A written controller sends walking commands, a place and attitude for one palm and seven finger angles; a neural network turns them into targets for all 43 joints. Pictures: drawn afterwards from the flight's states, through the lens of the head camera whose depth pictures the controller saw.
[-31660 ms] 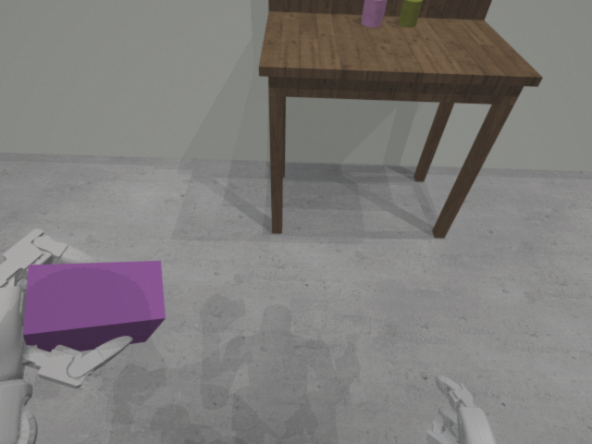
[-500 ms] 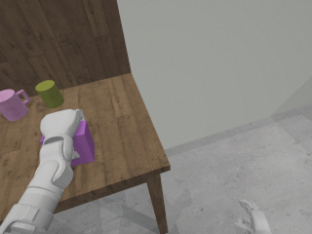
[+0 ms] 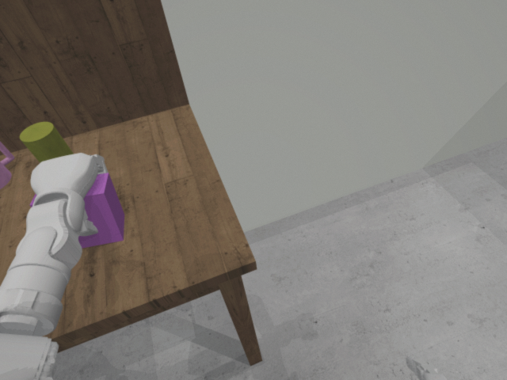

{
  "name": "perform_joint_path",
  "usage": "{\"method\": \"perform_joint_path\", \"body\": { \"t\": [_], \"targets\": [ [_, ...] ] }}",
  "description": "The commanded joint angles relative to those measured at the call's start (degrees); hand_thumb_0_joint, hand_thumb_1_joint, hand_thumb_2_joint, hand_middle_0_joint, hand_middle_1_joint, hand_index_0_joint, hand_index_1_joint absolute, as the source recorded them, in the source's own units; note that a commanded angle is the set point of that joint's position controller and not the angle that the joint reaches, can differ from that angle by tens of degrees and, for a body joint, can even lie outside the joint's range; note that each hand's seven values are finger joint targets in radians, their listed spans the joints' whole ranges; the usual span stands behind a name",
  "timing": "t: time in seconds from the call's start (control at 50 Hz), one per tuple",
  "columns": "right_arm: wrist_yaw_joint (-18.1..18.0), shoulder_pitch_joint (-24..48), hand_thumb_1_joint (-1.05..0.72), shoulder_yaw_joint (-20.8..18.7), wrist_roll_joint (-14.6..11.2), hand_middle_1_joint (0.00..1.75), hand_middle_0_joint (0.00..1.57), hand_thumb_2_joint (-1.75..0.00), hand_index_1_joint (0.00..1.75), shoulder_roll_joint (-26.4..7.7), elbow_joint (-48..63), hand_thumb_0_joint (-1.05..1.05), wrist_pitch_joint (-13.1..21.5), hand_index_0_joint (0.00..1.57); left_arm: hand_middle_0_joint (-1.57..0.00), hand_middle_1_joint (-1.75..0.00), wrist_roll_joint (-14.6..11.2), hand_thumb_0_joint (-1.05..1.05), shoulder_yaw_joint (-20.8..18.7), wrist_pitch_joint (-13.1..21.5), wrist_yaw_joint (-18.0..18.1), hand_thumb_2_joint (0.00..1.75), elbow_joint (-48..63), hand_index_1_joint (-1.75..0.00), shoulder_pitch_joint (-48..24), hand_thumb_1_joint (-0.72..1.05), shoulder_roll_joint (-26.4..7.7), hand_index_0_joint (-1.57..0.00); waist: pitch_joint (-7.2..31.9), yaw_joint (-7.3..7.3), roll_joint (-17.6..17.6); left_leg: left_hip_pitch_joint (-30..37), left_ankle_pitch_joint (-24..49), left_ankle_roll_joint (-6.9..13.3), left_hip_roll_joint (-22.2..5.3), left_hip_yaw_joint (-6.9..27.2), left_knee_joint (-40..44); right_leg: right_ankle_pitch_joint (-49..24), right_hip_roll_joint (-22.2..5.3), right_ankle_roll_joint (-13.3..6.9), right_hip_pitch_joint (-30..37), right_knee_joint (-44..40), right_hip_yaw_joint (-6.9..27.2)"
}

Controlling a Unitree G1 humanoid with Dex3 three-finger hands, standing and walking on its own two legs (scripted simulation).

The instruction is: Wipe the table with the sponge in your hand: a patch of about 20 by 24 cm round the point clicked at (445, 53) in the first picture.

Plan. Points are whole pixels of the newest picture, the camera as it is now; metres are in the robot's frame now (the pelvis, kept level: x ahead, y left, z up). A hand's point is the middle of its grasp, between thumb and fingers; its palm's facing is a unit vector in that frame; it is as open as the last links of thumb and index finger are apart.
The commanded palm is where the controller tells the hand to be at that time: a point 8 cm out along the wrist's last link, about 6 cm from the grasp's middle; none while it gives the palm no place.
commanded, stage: wipe forward along the middle lane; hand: left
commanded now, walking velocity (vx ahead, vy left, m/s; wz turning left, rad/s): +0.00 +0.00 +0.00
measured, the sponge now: (87, 219) +0.36 +0.32 +0.06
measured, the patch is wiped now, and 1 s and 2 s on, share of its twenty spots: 1.00 1.00 1.00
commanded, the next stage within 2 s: slide back across to the first lane in 0.12 s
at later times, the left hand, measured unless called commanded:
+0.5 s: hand (72, 184) +0.40 +0.35 +0.10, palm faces -0.06 -0.02 -1.00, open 10.3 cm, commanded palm +0.37 +0.38 +0.15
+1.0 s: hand (25, 190) +0.39 +0.43 +0.10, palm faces -0.03 -0.04 -1.00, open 10.3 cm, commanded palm +0.34 +0.42 +0.15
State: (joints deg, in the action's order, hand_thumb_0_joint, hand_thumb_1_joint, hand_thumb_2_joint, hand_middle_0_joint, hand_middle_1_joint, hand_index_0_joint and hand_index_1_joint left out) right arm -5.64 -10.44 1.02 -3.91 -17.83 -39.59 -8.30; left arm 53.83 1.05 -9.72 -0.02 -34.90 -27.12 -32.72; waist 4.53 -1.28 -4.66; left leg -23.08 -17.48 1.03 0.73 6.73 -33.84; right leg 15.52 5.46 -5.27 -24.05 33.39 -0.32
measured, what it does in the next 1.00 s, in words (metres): shifts its weight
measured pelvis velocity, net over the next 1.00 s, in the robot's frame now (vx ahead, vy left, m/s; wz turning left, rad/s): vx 0.05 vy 0.08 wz -0.01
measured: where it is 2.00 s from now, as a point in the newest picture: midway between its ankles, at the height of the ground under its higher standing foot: outside the picture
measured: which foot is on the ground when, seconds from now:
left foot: down 0.00-1.00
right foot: down 0.00-1.00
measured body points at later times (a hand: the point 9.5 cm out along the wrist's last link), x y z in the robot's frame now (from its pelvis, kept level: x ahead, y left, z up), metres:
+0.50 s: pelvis +0.01 +0.02 +0.00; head +0.04 -0.01 +0.45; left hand +0.40 +0.34 +0.16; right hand +0.12 -0.25 -0.13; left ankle +0.00 +0.16 -0.73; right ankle +0.01 -0.06 -0.73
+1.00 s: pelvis +0.05 +0.08 +0.01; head +0.08 +0.07 +0.46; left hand +0.38 +0.42 +0.16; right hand +0.22 -0.17 -0.10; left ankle +0.00 +0.16 -0.73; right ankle +0.01 -0.06 -0.73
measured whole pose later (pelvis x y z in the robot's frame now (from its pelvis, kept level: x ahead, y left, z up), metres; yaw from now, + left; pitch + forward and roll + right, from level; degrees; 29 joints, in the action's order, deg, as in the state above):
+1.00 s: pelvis +0.05 +0.08 +0.01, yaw -1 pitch +7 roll -2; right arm -2.7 -7.3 0.3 -3.1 -16.7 -36.1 -10.3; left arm 52.2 -6.1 -7.4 -1.4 -20.6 -15.6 -36.5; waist 3.5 -1.9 -4.0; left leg -17.1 -18.4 4.0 4.2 4.6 -29.6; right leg 15.1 1.5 0.2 -15.8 24.6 2.2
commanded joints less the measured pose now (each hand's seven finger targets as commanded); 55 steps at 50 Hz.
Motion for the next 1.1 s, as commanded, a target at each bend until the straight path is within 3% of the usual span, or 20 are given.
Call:
{"method": "perform_joint_path", "body": {
  "t": [0.0,0.02,0.04,0.06,0.08,0.14,0.18,0.26,0.32,0.4,0.5,0.62,0.66,0.74,0.82,0.84,0.92,0.94,1.02,1.08],
  "targets": [
    [-0.3,3.9,-0.90,-2.4,-0.2,0.30,0.20,-0.90,0.30,-7.0,7.4,0.00,1.8,0.20,-1.20,-1.60,3.2,0.00,-4.6,-0.8,2.8,1.30,-1.8,-1.60,-16.7,0.10,-17.6,-1.20,9.3,0.90,9.1,-7.3,1.5,2.6,3.3,-5.6,2.5,-6.2,-5.2,4.1,13.1,-7.8,6.7],
    [-0.3,3.9,-0.90,-2.4,-0.2,0.30,0.20,-0.90,0.30,-7.2,7.4,0.00,1.6,0.20,-1.20,-1.60,3.3,0.00,-5.5,-0.6,2.8,1.30,-2.0,-1.60,-17.8,0.10,-19.1,-1.20,9.9,0.88,8.4,-7.5,2.0,2.5,3.3,-5.3,2.5,-6.7,-5.1,3.8,13.3,-7.7,7.3],
    [-0.4,3.3,-0.90,-2.3,-0.3,0.30,0.20,-0.90,0.30,-6.9,7.2,0.00,1.6,0.20,-1.20,-1.60,3.2,0.00,-3.8,-0.4,2.7,1.30,-3.1,-1.60,-19.2,0.10,-17.8,-1.20,9.8,1.60,8.9,-7.6,1.6,2.7,3.3,-5.6,2.4,-6.5,-5.3,4.2,13.2,-7.7,6.8],
    [-0.4,3.0,-0.90,-2.3,-0.3,0.30,0.20,-0.90,0.30,-7.2,6.7,0.00,1.5,0.20,-1.20,-1.60,3.7,0.00,-5.1,-0.3,2.9,1.30,-4.7,-1.60,-20.0,0.10,-19.7,-1.20,9.5,1.55,8.3,-7.9,1.3,2.6,3.2,-5.6,2.3,-5.4,-5.2,4.1,12.5,-7.8,6.9],
    [-0.4,2.7,-0.90,-2.2,-0.4,0.30,0.20,-0.90,0.30,-7.1,6.9,0.00,1.5,0.20,-1.20,-1.60,3.6,0.00,-3.4,0.0,2.8,1.30,-4.8,-1.60,-21.3,0.10,-18.2,-1.20,10.0,1.97,8.5,-8.2,1.4,2.7,3.3,-5.6,2.1,-6.4,-5.4,4.2,12.8,-7.8,6.8],
    [-0.4,1.6,-0.90,-2.3,-0.3,0.30,0.20,-0.90,0.30,-7.4,6.5,0.00,1.1,0.20,-1.20,-1.60,4.1,0.00,-5.5,0.6,2.5,1.30,-7.4,-1.60,-21.7,0.10,-21.3,-1.20,12.1,1.57,7.4,-8.1,2.9,2.6,3.2,-5.3,2.0,-8.8,-5.2,3.9,13.9,-6.9,6.3],
    [-0.2,1.2,-0.90,-2.4,-0.4,0.30,0.20,-0.90,0.30,-7.3,6.5,0.00,1.0,0.20,-1.20,-1.60,4.2,0.00,-3.6,1.0,2.3,1.30,-8.2,-1.60,-23.4,0.10,-19.3,-1.20,12.1,2.21,7.0,-7.8,3.5,2.7,3.1,-5.6,1.7,-10.7,-5.2,4.0,13.2,-6.9,6.0],
    [0.0,0.6,-0.90,-2.8,-0.3,0.30,0.20,-0.90,0.30,-7.3,7.4,0.00,0.4,0.20,-1.20,-1.60,3.8,0.00,-7.1,2.8,2.3,1.30,-6.3,-1.60,-19.4,0.10,-22.0,-1.20,16.8,0.57,6.6,-6.6,6.7,2.7,3.2,-5.5,1.7,-17.7,-5.4,4.0,17.9,-5.4,6.0],
    [0.2,1.1,-0.90,-3.1,-0.3,0.30,0.20,-0.90,0.30,-7.4,8.1,0.00,0.1,0.20,-1.20,-1.60,3.1,0.00,-9.9,3.8,2.7,1.30,-2.9,-1.60,-17.2,0.10,-24.1,-1.20,17.6,-0.22,6.3,-5.7,8.0,2.7,3.2,-5.3,2.1,-20.2,-5.3,3.8,19.7,-5.1,6.1],
    [0.2,2.4,-0.90,-3.0,-0.5,0.30,0.20,-0.90,0.30,-7.3,8.4,0.00,0.0,0.20,-1.20,-1.60,3.2,0.00,-10.2,3.5,4.1,1.30,-1.1,-1.60,-17.2,0.10,-24.5,-1.20,12.5,-0.17,5.8,-4.9,6.4,3.0,3.2,-5.7,3.6,-13.9,-4.6,3.5,16.8,-6.7,5.0],
    [0.2,4.0,-0.90,-2.9,-0.7,0.30,0.20,-0.90,0.30,-7.2,8.3,0.00,-0.1,0.20,-1.20,-1.60,3.1,0.00,-11.7,1.4,5.0,1.30,1.3,-1.60,-16.5,0.10,-26.7,-1.20,12.6,-1.01,3.2,-2.4,7.6,2.9,3.2,-5.7,5.3,-12.0,-4.5,3.0,18.1,-7.4,4.3],
    [0.5,6.0,-0.90,-2.8,-0.6,0.30,0.20,-0.90,0.30,-7.6,9.4,0.00,-0.6,0.20,-1.20,-1.60,1.3,0.00,-13.0,-0.7,2.1,1.30,5.6,-1.60,-12.5,0.10,-27.5,-1.20,14.1,-1.44,3.0,1.3,12.6,2.8,3.1,-5.0,6.6,-17.7,-4.4,2.6,21.6,-7.4,3.4],
    [0.5,5.5,-0.90,-3.0,-0.4,0.30,0.20,-0.90,0.30,-7.6,9.3,0.00,-0.5,0.20,-1.20,-1.60,0.7,0.00,-12.0,-0.6,1.0,1.30,6.3,-1.60,-10.6,0.10,-25.8,-1.20,12.7,-0.73,3.9,2.6,14.2,3.0,3.0,-5.3,6.4,-19.6,-4.2,2.7,20.9,-7.6,2.5],
    [0.6,5.4,-0.90,-2.9,0.0,0.30,0.20,-0.90,0.30,-7.6,9.4,0.00,-0.4,0.20,-1.20,-1.60,1.4,0.00,-10.6,0.1,-0.8,1.30,9.6,-1.60,-12.0,0.10,-24.4,-1.20,10.8,-0.05,1.4,5.9,17.7,2.8,2.4,-4.6,7.0,-18.4,-3.7,2.0,17.4,-8.3,0.8],
    [1.3,5.8,-0.90,-3.3,0.5,0.30,0.20,-0.90,0.30,-7.8,9.9,0.00,-0.4,0.20,-1.20,-1.60,1.8,0.00,-13.7,1.6,-1.4,1.30,14.6,-1.60,-8.3,0.10,-25.9,-1.20,14.2,-1.52,-0.9,9.7,27.3,2.1,1.8,-3.3,6.4,-22.1,-3.5,1.1,18.0,-7.7,0.4],
    [1.6,5.5,-0.90,-3.3,0.5,0.30,0.20,-0.90,0.30,-7.2,10.1,0.00,-0.3,0.20,-1.20,-1.60,1.5,0.00,-12.7,1.9,-1.1,1.30,16.3,-1.60,-5.8,0.10,-24.0,-1.20,14.8,-1.56,-1.6,11.0,30.5,1.9,1.7,-3.1,5.8,-23.3,-3.5,1.3,18.3,-7.2,0.1],
    [2.8,6.4,-0.90,-3.5,0.8,0.30,0.20,-0.90,0.30,-7.3,10.7,0.00,-0.4,0.20,-1.20,-1.60,0.2,0.00,-14.5,1.4,-0.4,1.30,21.3,-1.60,0.3,0.10,-22.9,-1.20,15.3,-2.47,-2.4,13.6,41.4,-0.1,0.3,-1.4,5.5,-24.2,-3.1,1.3,17.0,-7.2,-0.5],
    [3.1,6.1,-0.90,-3.7,0.8,0.30,0.20,-0.90,0.30,-7.1,10.4,0.00,-0.4,0.20,-1.20,-1.60,0.0,0.00,-13.5,1.0,0.0,1.30,22.8,-1.60,0.2,0.10,-21.8,-1.20,15.2,-1.92,-2.2,14.6,43.2,-0.5,-0.1,-0.9,5.2,-23.6,-3.1,1.6,16.2,-7.0,-1.0],
    [4.4,8.3,-0.90,-3.9,1.1,0.30,0.20,-0.90,0.30,-6.8,11.7,0.00,0.0,0.20,-1.20,-1.60,-1.4,0.00,-11.2,-1.9,0.8,1.30,31.6,-1.60,5.5,0.10,-16.6,-1.20,17.5,-2.57,-3.3,18.0,49.2,-1.9,-1.0,0.9,5.3,-22.5,-3.0,1.7,16.1,-7.4,-1.2],
    [4.9,8.9,-0.90,-3.9,1.2,0.30,0.20,-0.90,0.30,-6.5,11.3,0.00,0.4,0.20,-1.20,-1.60,-1.6,0.00,-7.2,-4.7,1.5,1.30,34.5,-1.60,7.7,0.10,-11.9,-1.20,15.7,-1.71,-1.6,18.6,46.9,-2.4,-1.4,1.6,5.6,-19.7,-2.9,2.0,14.7,-7.7,-1.7]
  ]
}}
